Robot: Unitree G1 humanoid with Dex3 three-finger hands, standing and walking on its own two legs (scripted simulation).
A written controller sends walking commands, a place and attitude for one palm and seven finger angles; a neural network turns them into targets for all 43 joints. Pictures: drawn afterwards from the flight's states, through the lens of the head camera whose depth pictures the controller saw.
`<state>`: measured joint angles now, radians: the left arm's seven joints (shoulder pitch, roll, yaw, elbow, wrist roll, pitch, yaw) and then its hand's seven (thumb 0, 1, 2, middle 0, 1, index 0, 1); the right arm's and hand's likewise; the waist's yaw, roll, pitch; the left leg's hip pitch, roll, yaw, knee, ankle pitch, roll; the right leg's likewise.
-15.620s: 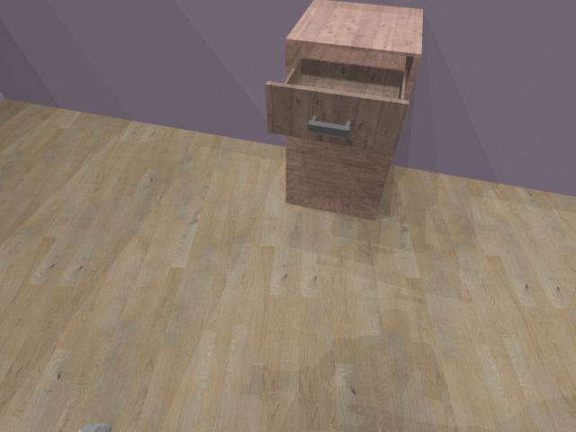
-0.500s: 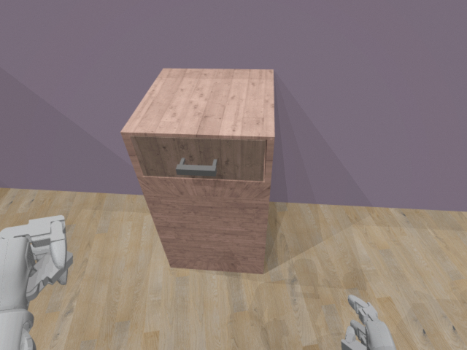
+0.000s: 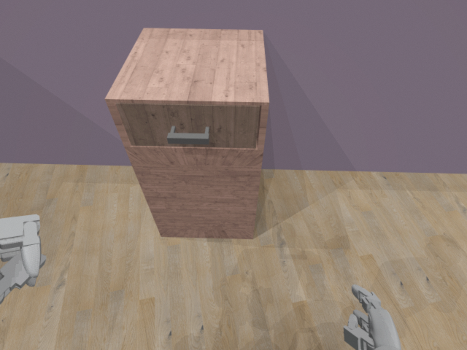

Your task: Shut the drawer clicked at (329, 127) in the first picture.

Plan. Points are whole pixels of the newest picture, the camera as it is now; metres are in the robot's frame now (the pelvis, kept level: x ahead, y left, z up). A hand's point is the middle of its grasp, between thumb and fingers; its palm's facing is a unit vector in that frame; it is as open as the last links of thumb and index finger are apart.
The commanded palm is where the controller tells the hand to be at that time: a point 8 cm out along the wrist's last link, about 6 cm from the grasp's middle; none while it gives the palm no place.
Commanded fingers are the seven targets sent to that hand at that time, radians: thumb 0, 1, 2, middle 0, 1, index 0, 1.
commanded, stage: step back with the hand held close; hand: left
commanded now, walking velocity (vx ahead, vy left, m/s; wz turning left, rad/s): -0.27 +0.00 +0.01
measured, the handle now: (189, 134) +0.67 +0.17 -0.07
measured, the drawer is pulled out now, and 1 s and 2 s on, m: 0.00 0.00 0.00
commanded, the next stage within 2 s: stop stepping back and stand still in 0.86 s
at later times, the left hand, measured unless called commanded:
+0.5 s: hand (15, 318) +0.13 +0.23 +0.17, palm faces +0.39 -0.77 -0.51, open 3.2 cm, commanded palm +0.06 +0.27 +0.18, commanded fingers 0.00 0.90 0.90 -1.40 -1.60 -1.40 -1.60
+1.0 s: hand out of the picture +0.06 +0.20 +0.17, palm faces +0.26 -0.85 -0.47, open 3.2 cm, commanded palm -0.02 +0.25 +0.18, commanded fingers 0.00 0.90 0.90 -1.40 -1.60 -1.40 -1.60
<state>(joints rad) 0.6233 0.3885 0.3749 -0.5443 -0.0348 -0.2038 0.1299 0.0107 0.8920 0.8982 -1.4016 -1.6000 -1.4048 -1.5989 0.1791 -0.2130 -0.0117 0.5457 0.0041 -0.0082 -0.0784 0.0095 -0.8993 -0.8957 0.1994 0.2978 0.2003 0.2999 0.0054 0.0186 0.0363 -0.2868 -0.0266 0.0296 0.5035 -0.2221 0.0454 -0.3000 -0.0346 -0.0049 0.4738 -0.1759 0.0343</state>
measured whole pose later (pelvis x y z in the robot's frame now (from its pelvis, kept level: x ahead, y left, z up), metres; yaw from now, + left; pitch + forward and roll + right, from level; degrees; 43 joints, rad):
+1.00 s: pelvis -0.16 -0.02 -0.01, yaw -3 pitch +5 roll -3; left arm 0.56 0.44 0.39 -0.63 -0.05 -0.30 0.11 0.01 0.89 0.90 -1.40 -1.60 -1.41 -1.60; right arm 0.09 -0.14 0.02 0.61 -0.05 -0.11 -0.03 0.01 -0.90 -0.90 0.20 0.30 0.20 0.30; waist 0.02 0.00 0.03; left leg -0.53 0.08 0.04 0.39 0.05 0.01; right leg -0.12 0.06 0.01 0.38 -0.36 0.00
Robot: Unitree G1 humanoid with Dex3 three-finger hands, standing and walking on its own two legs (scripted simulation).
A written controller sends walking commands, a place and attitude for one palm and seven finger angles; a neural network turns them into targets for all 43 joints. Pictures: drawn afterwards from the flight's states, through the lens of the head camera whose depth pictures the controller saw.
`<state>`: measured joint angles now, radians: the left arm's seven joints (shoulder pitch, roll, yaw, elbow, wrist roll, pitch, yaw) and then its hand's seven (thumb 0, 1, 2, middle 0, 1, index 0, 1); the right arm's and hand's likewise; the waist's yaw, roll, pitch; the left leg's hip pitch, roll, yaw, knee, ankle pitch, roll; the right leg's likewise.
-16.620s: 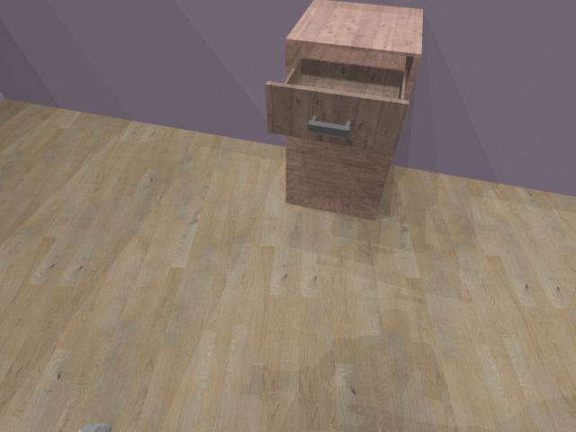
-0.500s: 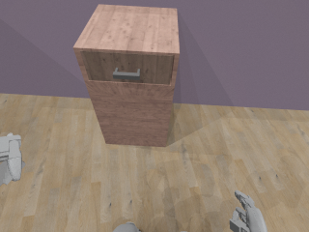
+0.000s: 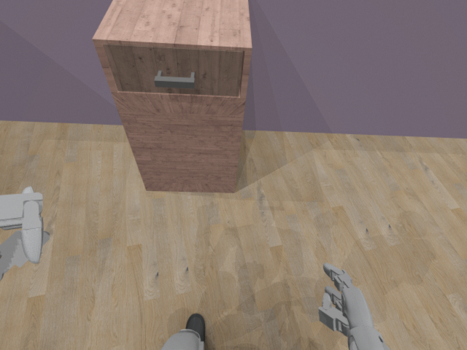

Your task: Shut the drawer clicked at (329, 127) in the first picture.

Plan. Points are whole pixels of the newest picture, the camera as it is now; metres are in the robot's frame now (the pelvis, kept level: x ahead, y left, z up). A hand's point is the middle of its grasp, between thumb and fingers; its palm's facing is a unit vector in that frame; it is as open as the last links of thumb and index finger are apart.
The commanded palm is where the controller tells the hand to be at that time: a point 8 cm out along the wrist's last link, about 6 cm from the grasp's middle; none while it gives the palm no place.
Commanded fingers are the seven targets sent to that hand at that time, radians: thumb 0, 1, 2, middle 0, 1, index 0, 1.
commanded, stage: stop stepping back and stand still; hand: left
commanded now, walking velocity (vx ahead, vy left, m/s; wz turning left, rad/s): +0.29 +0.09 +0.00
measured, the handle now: (175, 78) +0.82 +0.24 -0.07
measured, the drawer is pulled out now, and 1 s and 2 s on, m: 0.00 0.00 0.00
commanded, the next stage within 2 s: let the arm hang, fingers relaxed in 0.66 s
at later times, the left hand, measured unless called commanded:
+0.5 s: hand (1, 305) +0.14 +0.24 +0.18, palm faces +0.33 -0.81 -0.48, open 3.2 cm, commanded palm +0.08 +0.29 +0.19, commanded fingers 0.00 0.90 0.90 -1.40 -1.60 -1.40 -1.60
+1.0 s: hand out of the picture +0.07 +0.22 -0.15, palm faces +0.06 -0.96 -0.26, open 3.0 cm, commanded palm none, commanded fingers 0.00 0.90 0.90 -0.88 -1.04 -0.88 -1.04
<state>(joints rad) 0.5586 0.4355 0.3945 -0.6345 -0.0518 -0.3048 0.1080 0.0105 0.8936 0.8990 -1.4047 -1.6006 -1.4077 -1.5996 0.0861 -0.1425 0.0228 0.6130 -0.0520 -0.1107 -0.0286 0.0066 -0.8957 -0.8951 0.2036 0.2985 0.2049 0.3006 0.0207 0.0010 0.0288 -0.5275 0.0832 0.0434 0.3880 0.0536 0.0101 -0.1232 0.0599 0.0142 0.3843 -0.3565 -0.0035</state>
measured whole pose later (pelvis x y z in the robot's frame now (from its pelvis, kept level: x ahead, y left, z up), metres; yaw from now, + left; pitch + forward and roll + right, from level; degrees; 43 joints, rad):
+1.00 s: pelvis -0.04 +0.00 -0.01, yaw +4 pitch -3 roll -2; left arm 0.27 0.26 0.03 0.69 0.03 0.06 0.01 0.00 0.91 0.90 -1.20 -1.40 -1.20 -1.40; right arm 0.17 -0.28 -0.01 0.87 -0.03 0.01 0.00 0.00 -0.90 -0.90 0.20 0.30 0.20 0.30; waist -0.03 0.00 0.02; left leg -0.44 -0.03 -0.06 0.66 -0.17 0.02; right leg -0.14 0.04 0.00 0.64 -0.46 0.00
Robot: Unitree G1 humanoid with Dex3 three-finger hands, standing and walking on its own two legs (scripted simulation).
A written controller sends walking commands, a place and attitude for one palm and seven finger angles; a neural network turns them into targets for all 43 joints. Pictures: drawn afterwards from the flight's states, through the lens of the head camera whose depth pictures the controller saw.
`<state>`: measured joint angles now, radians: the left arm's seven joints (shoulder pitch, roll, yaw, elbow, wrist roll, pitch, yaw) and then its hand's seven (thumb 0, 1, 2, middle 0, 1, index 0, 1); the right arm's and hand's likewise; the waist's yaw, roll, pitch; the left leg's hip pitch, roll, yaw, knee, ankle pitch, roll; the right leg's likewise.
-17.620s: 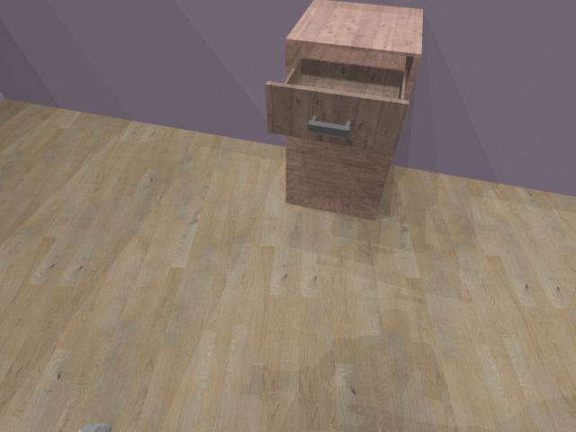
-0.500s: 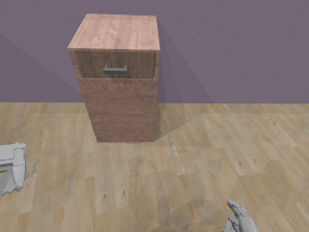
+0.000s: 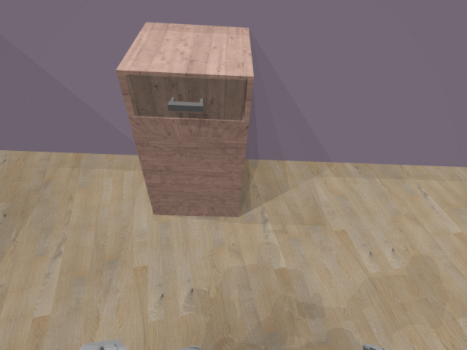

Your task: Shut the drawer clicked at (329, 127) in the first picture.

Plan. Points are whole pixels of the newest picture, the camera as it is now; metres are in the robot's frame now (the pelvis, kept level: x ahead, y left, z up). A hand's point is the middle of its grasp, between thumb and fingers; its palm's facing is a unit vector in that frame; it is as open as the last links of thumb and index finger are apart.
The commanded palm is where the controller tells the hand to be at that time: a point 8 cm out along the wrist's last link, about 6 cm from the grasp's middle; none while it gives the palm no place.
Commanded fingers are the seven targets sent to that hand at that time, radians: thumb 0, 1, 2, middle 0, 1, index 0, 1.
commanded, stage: let the arm hang, fingers relaxed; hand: left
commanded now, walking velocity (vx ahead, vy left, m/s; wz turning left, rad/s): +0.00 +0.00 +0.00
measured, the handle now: (186, 103) +0.88 +0.18 -0.05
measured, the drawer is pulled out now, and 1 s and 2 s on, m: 0.00 0.00 0.00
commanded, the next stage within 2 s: look to check the result in 0.86 s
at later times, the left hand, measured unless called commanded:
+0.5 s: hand out of the picture -0.08 +0.18 -0.15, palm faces +0.04 -0.97 -0.23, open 6.7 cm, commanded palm none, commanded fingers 0.00 0.90 0.90 -0.20 -0.30 -0.20 -0.30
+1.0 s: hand out of the picture +0.03 +0.14 -0.16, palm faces +0.03 -0.98 -0.19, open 7.3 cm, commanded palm none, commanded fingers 0.00 0.90 0.90 -0.20 -0.30 -0.20 -0.30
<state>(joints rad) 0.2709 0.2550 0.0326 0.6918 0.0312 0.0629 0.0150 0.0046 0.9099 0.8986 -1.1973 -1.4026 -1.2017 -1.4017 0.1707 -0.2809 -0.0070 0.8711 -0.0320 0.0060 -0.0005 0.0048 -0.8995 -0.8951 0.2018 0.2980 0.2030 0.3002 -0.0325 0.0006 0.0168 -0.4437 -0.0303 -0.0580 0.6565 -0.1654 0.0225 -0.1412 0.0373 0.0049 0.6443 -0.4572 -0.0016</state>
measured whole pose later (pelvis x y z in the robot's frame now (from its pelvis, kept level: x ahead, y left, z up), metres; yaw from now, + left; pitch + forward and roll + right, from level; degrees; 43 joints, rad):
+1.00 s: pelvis +0.03 -0.03 +0.02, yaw -1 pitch -3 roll +0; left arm 0.30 0.14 0.02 1.10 0.01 0.00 0.04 0.00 0.91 0.90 -0.20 -0.30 -0.20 -0.30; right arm 0.24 -0.15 -0.02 1.12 -0.02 0.02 -0.04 0.00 -0.90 -0.90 0.20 0.30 0.20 0.30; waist -0.01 0.00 0.07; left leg -0.31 -0.01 -0.06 0.50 -0.14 -0.01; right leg 0.00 0.05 0.01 0.43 -0.39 -0.04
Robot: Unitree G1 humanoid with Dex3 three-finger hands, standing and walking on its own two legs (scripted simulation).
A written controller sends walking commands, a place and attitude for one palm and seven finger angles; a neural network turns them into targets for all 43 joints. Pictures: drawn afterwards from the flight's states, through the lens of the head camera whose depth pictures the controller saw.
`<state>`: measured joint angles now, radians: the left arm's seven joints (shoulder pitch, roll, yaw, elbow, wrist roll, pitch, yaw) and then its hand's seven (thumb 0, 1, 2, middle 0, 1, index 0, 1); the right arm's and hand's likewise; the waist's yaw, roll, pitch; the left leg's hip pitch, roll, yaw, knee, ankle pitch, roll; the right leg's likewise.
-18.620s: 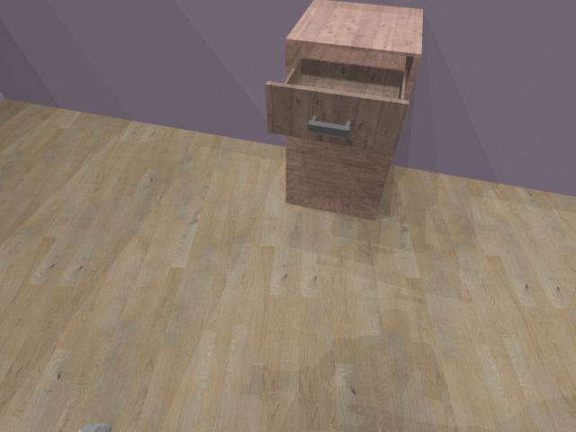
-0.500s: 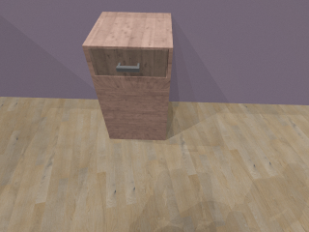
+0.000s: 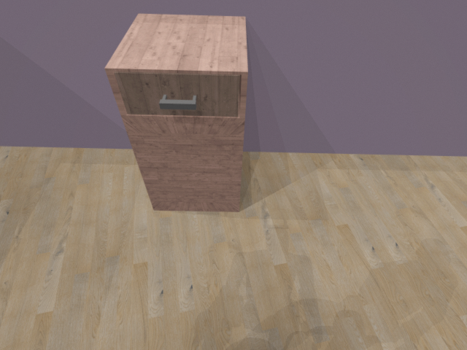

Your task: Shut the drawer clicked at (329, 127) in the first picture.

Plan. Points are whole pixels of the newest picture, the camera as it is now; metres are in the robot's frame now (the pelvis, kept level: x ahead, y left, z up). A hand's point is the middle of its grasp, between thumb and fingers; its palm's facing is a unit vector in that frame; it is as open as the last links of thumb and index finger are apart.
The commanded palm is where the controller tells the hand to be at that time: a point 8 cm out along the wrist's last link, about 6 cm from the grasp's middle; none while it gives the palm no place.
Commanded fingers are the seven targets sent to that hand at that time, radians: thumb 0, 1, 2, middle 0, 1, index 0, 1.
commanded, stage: look to check the result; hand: left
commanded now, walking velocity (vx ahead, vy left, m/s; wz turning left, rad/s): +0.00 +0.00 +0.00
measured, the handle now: (179, 101) +0.84 +0.22 -0.07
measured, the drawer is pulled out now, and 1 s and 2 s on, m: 0.00 0.00 0.00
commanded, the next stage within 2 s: stand and wait in 0.40 s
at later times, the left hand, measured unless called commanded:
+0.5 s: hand out of the picture -0.01 +0.18 -0.18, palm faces +0.03 -0.98 -0.21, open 7.3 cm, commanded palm none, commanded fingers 0.00 0.90 0.90 -0.20 -0.30 -0.20 -0.30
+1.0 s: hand out of the picture +0.00 +0.21 -0.17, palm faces +0.01 -0.97 -0.25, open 7.3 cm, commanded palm none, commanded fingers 0.00 0.90 0.90 -0.20 -0.30 -0.20 -0.30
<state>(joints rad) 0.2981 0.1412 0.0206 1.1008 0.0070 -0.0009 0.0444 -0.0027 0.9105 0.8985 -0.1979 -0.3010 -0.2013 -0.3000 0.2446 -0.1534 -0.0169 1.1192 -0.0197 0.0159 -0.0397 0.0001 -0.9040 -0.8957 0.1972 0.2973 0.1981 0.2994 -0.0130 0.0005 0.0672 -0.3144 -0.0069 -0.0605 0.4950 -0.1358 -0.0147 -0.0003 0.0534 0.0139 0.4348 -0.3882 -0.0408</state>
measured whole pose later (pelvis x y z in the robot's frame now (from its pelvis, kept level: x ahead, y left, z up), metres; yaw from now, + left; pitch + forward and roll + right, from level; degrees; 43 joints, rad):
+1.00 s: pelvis +0.00 +0.01 +0.00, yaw -1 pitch -3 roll +0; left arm 0.28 0.21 0.02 1.12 0.01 0.00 0.03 0.00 0.91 0.90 -0.20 -0.30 -0.20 -0.30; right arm 0.20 -0.21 -0.02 1.14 -0.02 0.01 -0.03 0.00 -0.90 -0.90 0.20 0.30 0.20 0.30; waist -0.01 0.00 0.07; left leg -0.28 -0.01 -0.04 0.44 -0.11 0.00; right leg 0.02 0.04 0.03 0.39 -0.36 -0.03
